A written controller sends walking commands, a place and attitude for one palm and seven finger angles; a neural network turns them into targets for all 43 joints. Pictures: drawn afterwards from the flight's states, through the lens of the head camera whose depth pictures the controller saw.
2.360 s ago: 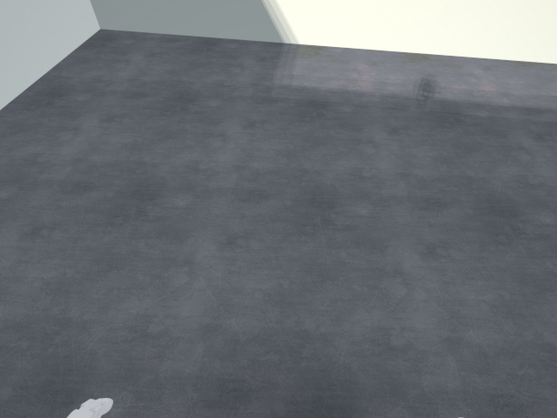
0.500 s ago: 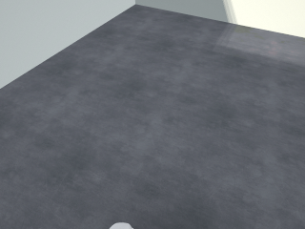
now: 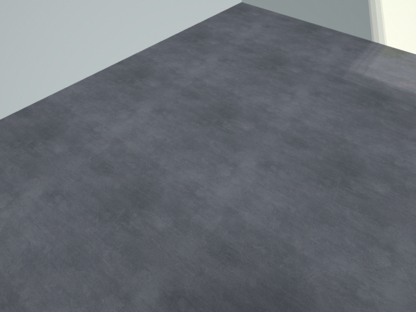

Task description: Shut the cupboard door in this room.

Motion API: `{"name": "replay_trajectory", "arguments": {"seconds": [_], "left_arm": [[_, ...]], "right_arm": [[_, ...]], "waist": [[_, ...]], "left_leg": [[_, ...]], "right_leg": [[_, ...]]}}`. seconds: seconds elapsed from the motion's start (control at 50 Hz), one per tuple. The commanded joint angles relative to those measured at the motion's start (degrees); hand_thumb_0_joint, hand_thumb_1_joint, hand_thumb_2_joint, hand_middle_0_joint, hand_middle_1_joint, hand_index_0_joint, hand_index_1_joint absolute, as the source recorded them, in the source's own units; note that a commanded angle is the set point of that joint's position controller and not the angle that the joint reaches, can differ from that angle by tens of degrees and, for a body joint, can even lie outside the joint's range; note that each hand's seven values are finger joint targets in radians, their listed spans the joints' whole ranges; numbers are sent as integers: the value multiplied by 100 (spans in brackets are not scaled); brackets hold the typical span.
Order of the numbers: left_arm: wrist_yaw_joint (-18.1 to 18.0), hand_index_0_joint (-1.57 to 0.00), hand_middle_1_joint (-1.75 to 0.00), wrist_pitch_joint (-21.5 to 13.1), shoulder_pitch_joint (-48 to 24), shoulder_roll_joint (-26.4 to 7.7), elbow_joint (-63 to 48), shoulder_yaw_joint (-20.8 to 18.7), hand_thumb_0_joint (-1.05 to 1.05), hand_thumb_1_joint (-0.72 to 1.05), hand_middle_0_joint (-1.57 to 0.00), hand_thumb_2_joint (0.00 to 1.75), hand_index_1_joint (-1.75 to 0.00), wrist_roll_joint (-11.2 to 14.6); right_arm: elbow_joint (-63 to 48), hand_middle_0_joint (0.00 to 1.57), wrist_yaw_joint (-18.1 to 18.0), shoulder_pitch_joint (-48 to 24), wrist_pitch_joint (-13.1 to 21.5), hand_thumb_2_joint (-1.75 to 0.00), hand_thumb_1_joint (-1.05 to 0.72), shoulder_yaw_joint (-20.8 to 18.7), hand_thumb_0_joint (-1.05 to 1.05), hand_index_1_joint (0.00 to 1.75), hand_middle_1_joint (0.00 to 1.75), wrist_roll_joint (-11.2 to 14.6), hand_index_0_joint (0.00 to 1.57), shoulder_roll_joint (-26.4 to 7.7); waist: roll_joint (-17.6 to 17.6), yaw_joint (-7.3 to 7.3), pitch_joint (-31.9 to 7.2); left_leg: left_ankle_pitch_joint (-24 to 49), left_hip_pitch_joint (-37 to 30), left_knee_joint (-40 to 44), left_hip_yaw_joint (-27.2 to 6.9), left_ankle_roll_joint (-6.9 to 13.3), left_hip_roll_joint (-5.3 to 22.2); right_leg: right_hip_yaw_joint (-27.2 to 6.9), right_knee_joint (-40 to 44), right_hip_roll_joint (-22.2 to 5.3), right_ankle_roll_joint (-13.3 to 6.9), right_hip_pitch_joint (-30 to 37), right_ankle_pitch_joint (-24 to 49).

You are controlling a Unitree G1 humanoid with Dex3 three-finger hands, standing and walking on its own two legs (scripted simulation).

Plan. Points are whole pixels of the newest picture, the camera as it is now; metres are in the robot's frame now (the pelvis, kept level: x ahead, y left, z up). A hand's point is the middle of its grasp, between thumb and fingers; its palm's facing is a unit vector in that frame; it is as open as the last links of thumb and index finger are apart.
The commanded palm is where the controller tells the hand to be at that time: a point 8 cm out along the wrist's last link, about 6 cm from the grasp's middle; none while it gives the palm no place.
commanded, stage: turn or walk to find it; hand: left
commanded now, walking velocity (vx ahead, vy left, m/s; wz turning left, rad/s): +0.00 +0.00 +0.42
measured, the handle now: out of the picture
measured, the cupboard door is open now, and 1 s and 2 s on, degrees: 88 88 88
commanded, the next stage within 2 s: none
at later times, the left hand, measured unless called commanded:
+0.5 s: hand out of the picture -0.05 +0.21 -0.19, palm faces +0.27 -0.94 -0.22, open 7.4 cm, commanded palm none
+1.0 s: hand out of the picture -0.09 +0.18 -0.15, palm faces +0.44 -0.86 -0.26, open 7.4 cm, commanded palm none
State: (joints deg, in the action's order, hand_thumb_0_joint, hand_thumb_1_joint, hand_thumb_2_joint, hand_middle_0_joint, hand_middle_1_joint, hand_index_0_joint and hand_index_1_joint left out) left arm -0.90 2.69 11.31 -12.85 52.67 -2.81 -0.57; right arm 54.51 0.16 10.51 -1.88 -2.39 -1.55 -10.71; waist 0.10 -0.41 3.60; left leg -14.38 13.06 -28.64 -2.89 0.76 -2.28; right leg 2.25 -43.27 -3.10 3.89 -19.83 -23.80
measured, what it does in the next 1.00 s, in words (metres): steps on the spot, turning left: right foot, then left foot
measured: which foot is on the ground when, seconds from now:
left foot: down 0.00-0.06, up 0.08-0.44, down 0.46-0.86, up 0.88-1.00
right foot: up 0.00-0.02, down 0.04-0.46, up 0.48-0.82, down 0.84-1.00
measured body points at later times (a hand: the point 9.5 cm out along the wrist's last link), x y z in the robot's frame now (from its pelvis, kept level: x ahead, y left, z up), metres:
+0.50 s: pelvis -0.04 +0.01 -0.01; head -0.03 +0.04 +0.44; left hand -0.07 +0.26 -0.17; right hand +0.07 -0.23 -0.14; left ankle -0.07 +0.12 -0.74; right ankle +0.01 -0.11 -0.72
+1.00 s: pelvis -0.07 -0.02 +0.00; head -0.05 -0.03 +0.45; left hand -0.11 +0.23 -0.13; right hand +0.09 -0.23 -0.15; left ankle -0.13 +0.10 -0.66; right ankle -0.02 -0.11 -0.74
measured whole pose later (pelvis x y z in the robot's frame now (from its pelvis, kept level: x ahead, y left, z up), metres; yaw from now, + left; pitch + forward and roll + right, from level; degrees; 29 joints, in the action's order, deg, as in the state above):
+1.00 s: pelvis -0.07 -0.02 +0.00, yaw +25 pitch -2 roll +1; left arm -1.3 1.0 13.0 -9.4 52.4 -1.6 -1.4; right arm 55.8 1.4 12.0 -4.3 -5.2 -1.5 -13.8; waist 2.2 -0.8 3.2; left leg -21.6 27.8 -62.4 -1.8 -1.7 -1.4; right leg 7.8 -29.8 -3.7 -0.9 -12.5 -15.4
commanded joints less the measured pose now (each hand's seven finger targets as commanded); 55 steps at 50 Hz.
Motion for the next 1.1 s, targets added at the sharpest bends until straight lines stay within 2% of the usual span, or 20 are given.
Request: {"name": "replay_trajectory", "arguments": {"seconds": [0.0,0.02,0.04,0.06,0.1,0.14,0.3,0.38,0.4,0.42,0.44,0.46,0.52,0.56,0.7,0.78,0.8,0.84,0.92,1.08], "left_arm": [[-89,-20,-30,-246,746,-572,-265,-173,0,90,-20,90,-30,-10],[-138,-20,-30,-326,817,-1077,-278,-268,0,90,-20,90,-30,-104],[-128,-20,-30,-311,811,-1395,-364,-304,0,90,-20,90,-30,-102],[-144,-20,-30,-324,683,-1218,-402,-308,0,90,-20,90,-30,-59],[-132,-20,-30,-298,66,-913,-536,-215,0,90,-20,90,-30,-66],[-140,-20,-30,-316,-181,-746,-599,-160,0,90,-20,90,-30,-78],[-138,-20,-30,-269,520,-1063,-231,-265,0,90,-20,90,-30,-131],[-115,-20,-30,-218,409,-1112,-131,-307,0,90,-20,90,-30,-101],[-99,-20,-30,-182,370,-1015,-131,-296,0,90,-20,90,-30,-60],[-73,-20,-30,-131,403,-765,-221,-252,0,90,-20,90,-30,-20],[-31,-20,-30,-104,241,-404,-472,-167,0,90,-20,90,-30,-19],[-67,-20,-30,-25,-182,-511,-498,-148,0,90,-20,90,-30,-79],[17,-20,-30,-32,46,-514,-204,-224,0,90,-20,90,-30,-70],[29,-20,-30,-38,228,-474,-106,-194,0,90,-20,90,-30,-57],[-25,-20,-30,-91,68,-310,-256,-128,0,90,-20,90,-30,-4],[-69,-20,-30,-171,598,-344,-166,-140,0,90,-20,90,-30,11],[-92,-20,-30,-222,803,-466,-132,-163,0,90,-20,90,-30,-14],[-136,-20,-30,-288,774,-1291,-254,-294,0,90,-20,90,-30,-127],[-137,-20,-30,-284,-210,-769,-489,-187,0,90,-20,90,-30,-83],[-122,-20,-30,-282,508,-1089,-183,-281,0,90,-20,90,-30,-144]], "right_arm": [[-435,20,-58,-38,60,-90,-90,-335,0,30,30,71,20,-1104],[-485,20,-13,128,59,-90,-90,-294,0,30,30,126,20,-734],[-630,20,-20,80,38,-90,-90,-295,0,30,30,83,20,-642],[-532,20,-22,24,-60,-90,-90,-366,0,30,30,21,20,-874],[-308,20,61,101,-133,-90,-90,-388,0,30,30,22,20,-821],[-146,20,105,413,-154,-90,-90,-358,0,30,30,6,20,-693],[-228,20,89,-103,-96,-90,-90,-215,0,30,30,71,20,-517],[-134,20,32,365,1,-90,-90,-177,0,30,30,96,20,-527],[-84,20,34,562,38,-90,-90,-205,0,30,30,87,20,-624],[-97,20,32,683,81,-90,-90,-274,0,30,30,64,20,-1007],[-151,20,3,828,96,-90,-90,-382,0,30,30,19,20,-1514],[-45,20,-52,953,89,-90,-90,-411,0,30,30,8,20,-1548],[-225,20,-127,82,121,-90,-90,-263,0,30,30,19,20,-1132],[-249,20,-138,70,156,-90,-90,-247,0,30,30,35,20,-1113],[-226,20,-115,294,82,-90,-90,-335,0,30,30,5,20,-1211],[-336,20,-69,57,39,-90,-90,-368,0,30,30,30,20,-1178],[-378,20,-44,-2,38,-90,-90,-360,0,30,30,68,20,-1065],[-641,20,11,-29,24,-90,-90,-297,0,30,30,82,20,-571],[-251,20,108,191,-166,-90,-90,-399,0,30,30,16,20,-758],[-334,20,101,-296,-89,-90,-90,-235,0,30,30,79,20,-527]], "waist": [[321,268,-566],[-1044,262,-634],[-1744,329,-550],[-1757,338,-484],[-902,31,10],[-824,-125,-74],[-961,321,-349],[-1001,77,-600],[-643,-49,-674],[452,-123,-711],[1818,-216,-463],[1427,-416,-439],[1022,26,-136],[817,30,-293],[784,-145,-457],[753,119,-557],[365,233,-591],[-1778,293,-387],[-737,-154,123],[-990,316,-300]], "left_leg": [[1490,603,-50,-1129,443,990],[-21,1581,-1168,-386,19,296],[-1865,1936,-2397,37,-184,-135],[-1767,1756,-3199,-316,-146,115],[-1006,1757,-4066,-161,-204,269],[-605,1649,-4103,40,-307,345],[-1247,1157,-2001,613,-384,404],[-532,152,-419,880,-294,337],[90,-429,291,786,-228,395],[481,-962,833,-252,46,1143],[1868,-965,1218,-1818,730,2421],[1469,-415,1362,-1891,1029,2514],[822,113,1304,-980,746,1719],[1315,-169,1223,-804,763,1543],[1934,-424,938,-1259,940,1581],[1656,213,558,-1315,704,1303],[1142,624,187,-1133,453,1032],[-1652,2055,-2008,113,-197,-153],[-744,1761,-4022,-28,-255,328],[-1235,1213,-1947,615,-409,385]], "right_leg": [[-61,2023,-84,-77,1419,1308],[-1329,2559,-1308,-446,2105,1642],[-2166,2739,-2396,-1116,1682,2152],[-2116,2924,-2253,-1261,1010,1531],[-1352,2976,-1713,-1145,396,720],[-645,2850,-1406,-1006,450,969],[-297,2409,-1693,-1262,1217,2155],[95,1704,-1661,-949,974,2621],[323,1292,-1506,-670,575,2244],[642,375,-1020,-336,-258,1100],[788,-806,-355,19,-1371,-1014],[205,-1602,-347,-59,-1199,-1098],[-78,-2068,-362,-70,-1105,-13],[-29,-1811,-274,-2,-1007,110],[23,-222,-4,0,-367,-211],[104,1355,123,-61,784,662],[-14,2139,-75,-87,1357,1164],[-2116,2922,-2294,-1073,1622,1649],[-830,2925,-1541,-1031,256,837],[-208,2290,-1704,-1220,1290,2571]]}}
